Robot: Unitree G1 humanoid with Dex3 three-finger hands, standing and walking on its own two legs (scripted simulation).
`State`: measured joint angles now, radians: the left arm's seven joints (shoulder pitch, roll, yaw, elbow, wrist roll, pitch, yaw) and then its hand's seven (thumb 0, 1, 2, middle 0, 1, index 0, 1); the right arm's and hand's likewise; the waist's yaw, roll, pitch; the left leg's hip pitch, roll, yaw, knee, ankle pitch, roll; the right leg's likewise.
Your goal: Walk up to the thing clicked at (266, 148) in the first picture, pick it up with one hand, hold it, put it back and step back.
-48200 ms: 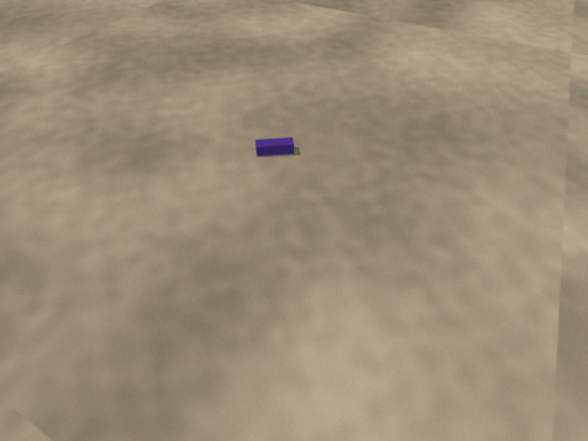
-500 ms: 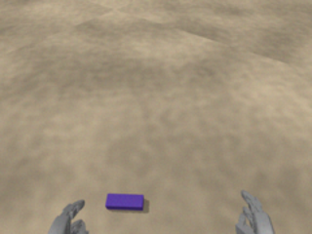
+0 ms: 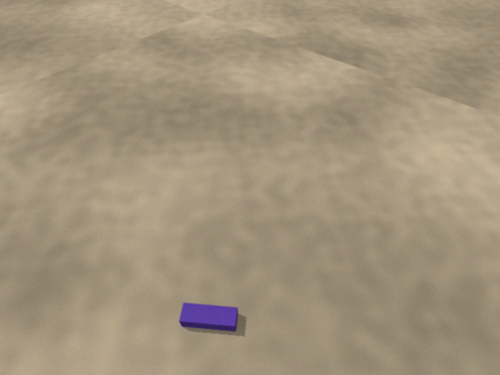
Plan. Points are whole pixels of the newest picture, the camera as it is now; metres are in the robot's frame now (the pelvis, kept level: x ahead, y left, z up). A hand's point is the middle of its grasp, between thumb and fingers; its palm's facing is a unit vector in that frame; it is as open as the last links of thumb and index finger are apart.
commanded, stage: stand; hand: left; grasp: from above
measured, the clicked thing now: (209, 317) +0.45 +0.18 -0.73
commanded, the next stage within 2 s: none
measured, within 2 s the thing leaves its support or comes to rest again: neither
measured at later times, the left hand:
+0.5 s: hand out of the picture +0.03 +0.23 -0.14, palm faces +0.03 -0.94 -0.33, open 7.3 cm
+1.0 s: hand out of the picture +0.04 +0.22 -0.14, palm faces +0.00 -0.95 -0.32, open 7.3 cm
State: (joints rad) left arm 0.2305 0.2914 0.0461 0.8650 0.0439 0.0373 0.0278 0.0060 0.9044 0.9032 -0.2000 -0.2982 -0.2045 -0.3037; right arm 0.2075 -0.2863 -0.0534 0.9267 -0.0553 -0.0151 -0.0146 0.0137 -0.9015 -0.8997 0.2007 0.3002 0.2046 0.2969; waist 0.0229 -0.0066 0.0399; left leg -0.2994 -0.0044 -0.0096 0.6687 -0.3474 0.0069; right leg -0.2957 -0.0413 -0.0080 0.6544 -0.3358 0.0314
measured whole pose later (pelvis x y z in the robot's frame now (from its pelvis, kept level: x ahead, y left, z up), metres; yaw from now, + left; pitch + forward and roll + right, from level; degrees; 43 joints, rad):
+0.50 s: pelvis -0.02 -0.01 +0.02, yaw +0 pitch -5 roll +0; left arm 0.17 0.29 0.04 1.13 0.03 0.00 0.02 0.00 0.90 0.90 -0.20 -0.30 -0.21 -0.30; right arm 0.17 -0.28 -0.04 1.10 -0.03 0.00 -0.01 0.01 -0.90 -0.90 0.20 0.30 0.20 0.30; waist 0.02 0.01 0.06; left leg -0.11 0.00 -0.01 0.39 -0.19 -0.01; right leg -0.12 -0.04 -0.01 0.39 -0.19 0.02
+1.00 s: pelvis -0.01 -0.02 +0.02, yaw -1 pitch -4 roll +0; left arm 0.14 0.30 0.02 1.16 0.02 0.00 0.01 0.00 0.90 0.90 -0.20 -0.30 -0.21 -0.30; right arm 0.17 -0.31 -0.02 1.13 -0.02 0.00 -0.01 0.01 -0.90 -0.90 0.20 0.30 0.20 0.30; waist 0.01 0.01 0.07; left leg -0.12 0.02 -0.01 0.37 -0.19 -0.02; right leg -0.13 -0.02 -0.01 0.37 -0.18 0.01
